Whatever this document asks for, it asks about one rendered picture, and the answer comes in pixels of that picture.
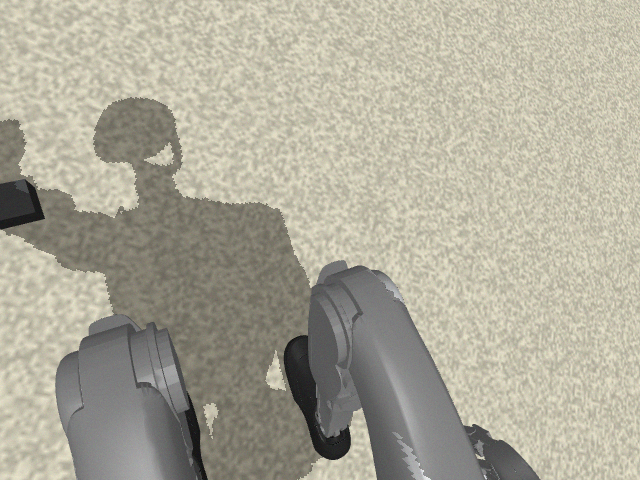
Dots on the left robot foot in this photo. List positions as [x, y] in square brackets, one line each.
[195, 437]

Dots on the small box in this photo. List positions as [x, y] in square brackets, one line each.
[19, 204]

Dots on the right robot hand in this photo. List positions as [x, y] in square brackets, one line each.
[501, 462]

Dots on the right robot foot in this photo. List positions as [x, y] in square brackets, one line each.
[303, 388]

